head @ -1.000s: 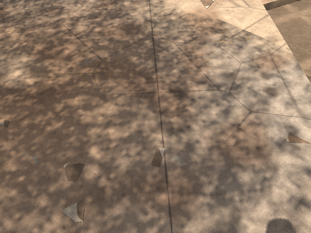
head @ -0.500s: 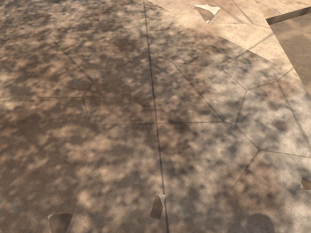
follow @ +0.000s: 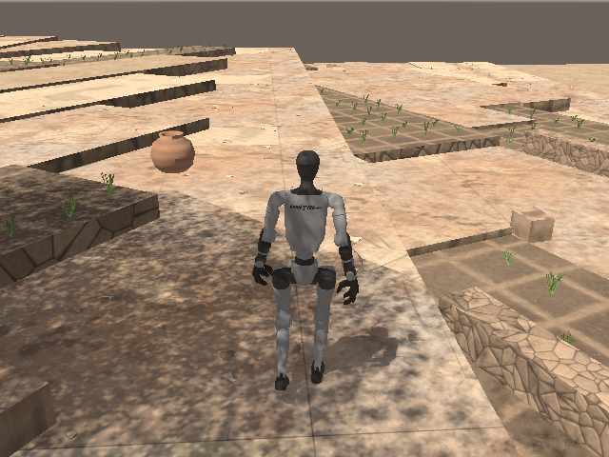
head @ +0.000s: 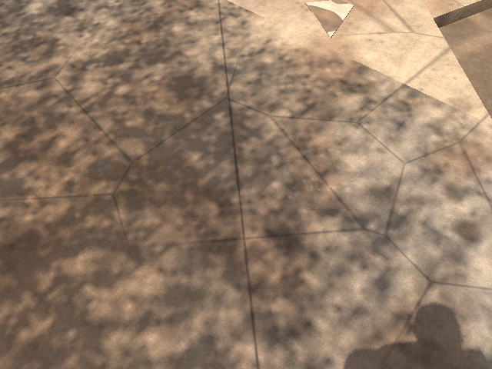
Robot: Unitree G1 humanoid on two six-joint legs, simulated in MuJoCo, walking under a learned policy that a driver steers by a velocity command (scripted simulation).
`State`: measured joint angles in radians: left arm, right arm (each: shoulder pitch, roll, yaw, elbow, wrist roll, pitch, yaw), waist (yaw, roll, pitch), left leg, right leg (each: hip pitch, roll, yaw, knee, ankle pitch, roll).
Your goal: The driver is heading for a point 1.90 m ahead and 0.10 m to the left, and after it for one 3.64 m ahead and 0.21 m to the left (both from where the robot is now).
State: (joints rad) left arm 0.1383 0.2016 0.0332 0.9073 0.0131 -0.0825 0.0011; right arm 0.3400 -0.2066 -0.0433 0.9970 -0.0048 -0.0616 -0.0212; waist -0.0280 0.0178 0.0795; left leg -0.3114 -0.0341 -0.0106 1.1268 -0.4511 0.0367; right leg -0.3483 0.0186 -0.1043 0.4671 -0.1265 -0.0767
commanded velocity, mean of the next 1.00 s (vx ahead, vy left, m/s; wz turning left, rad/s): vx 0.05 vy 0.00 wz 0.00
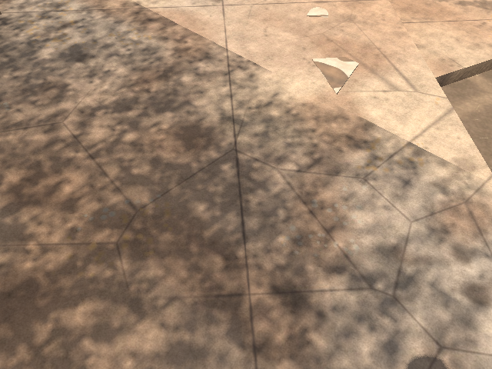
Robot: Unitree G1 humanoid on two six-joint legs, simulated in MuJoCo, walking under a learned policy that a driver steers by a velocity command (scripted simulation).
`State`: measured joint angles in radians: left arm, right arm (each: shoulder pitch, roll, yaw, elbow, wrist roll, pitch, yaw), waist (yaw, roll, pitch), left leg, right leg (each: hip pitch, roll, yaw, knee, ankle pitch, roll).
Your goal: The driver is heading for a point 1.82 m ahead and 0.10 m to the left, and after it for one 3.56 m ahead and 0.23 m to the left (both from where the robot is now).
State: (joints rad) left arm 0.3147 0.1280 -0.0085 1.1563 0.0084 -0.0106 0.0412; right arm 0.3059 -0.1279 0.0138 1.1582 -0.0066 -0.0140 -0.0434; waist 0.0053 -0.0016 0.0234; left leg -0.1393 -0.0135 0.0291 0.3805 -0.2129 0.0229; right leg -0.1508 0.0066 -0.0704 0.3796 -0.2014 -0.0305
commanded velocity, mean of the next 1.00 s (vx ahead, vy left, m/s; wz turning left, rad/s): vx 0.27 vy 0.00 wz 0.00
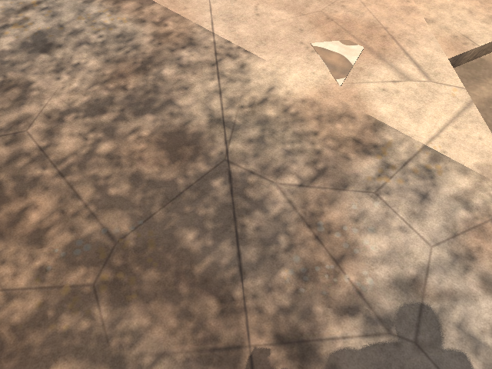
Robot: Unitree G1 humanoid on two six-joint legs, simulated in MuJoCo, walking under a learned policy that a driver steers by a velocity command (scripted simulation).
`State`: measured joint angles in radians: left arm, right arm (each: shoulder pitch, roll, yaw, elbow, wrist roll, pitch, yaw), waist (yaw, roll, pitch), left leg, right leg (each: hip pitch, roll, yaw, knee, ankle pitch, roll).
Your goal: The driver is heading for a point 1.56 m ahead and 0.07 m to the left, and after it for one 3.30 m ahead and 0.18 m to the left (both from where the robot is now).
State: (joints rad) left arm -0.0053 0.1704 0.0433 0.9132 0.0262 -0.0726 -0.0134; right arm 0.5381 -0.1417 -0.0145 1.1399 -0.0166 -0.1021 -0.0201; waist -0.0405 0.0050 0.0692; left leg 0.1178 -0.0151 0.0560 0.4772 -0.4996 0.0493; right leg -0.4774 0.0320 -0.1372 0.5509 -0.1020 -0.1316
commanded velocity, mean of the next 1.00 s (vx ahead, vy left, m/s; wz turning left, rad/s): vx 0.49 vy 0.00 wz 0.00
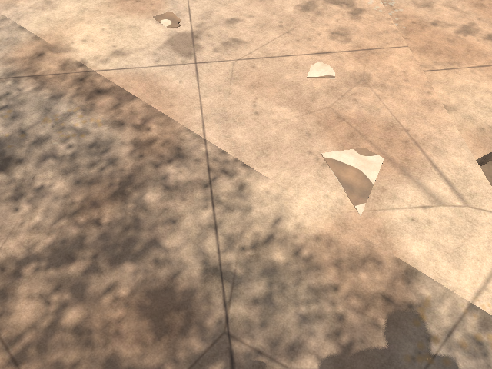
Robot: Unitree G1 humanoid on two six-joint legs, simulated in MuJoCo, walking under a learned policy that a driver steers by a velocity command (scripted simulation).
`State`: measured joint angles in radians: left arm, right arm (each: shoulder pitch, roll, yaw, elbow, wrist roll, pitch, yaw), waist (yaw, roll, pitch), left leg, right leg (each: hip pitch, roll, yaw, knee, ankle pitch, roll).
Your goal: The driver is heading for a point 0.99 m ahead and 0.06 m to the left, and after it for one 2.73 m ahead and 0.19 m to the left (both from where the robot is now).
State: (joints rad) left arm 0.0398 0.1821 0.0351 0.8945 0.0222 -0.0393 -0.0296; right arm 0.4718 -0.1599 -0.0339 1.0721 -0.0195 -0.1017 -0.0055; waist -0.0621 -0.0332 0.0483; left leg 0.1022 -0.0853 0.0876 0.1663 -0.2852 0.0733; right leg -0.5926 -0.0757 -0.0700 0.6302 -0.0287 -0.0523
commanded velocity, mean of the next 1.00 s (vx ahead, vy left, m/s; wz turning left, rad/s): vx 0.50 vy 0.00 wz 0.00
